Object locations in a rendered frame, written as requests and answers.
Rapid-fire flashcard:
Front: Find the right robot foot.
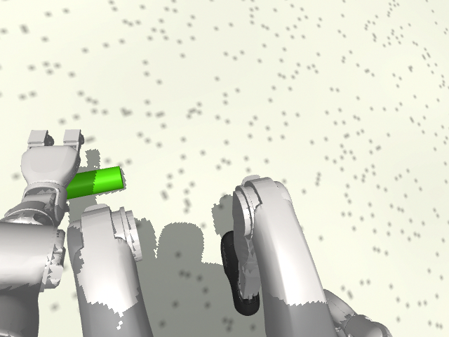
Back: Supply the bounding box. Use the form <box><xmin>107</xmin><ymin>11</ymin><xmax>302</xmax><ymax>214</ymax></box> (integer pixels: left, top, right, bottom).
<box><xmin>220</xmin><ymin>231</ymin><xmax>260</xmax><ymax>316</ymax></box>

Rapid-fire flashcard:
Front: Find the right robot arm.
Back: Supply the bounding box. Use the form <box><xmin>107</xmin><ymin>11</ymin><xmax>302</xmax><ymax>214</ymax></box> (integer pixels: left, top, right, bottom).
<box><xmin>344</xmin><ymin>315</ymin><xmax>393</xmax><ymax>337</ymax></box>

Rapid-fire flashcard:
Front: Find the left robot hand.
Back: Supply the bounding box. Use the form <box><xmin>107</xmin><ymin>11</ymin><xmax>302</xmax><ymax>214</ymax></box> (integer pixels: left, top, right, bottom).
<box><xmin>21</xmin><ymin>129</ymin><xmax>84</xmax><ymax>212</ymax></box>

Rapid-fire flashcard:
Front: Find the right robot hand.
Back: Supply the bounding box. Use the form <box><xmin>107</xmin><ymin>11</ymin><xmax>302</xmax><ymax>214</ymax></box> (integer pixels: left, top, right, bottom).
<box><xmin>324</xmin><ymin>289</ymin><xmax>357</xmax><ymax>337</ymax></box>

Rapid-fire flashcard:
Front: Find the can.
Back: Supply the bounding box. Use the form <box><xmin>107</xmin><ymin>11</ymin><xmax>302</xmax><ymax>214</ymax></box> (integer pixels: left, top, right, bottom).
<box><xmin>66</xmin><ymin>166</ymin><xmax>123</xmax><ymax>199</ymax></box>

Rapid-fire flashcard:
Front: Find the left robot arm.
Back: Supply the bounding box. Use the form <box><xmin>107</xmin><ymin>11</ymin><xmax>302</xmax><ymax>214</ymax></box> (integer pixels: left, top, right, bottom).
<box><xmin>0</xmin><ymin>182</ymin><xmax>67</xmax><ymax>337</ymax></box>

